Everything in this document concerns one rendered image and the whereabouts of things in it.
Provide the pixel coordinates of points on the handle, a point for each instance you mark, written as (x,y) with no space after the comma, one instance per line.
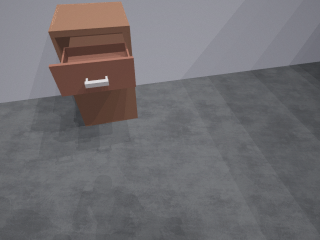
(96,83)

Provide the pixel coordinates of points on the cabinet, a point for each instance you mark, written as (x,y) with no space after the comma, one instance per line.
(84,24)

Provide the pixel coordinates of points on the drawer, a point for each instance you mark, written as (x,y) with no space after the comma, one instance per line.
(94,62)

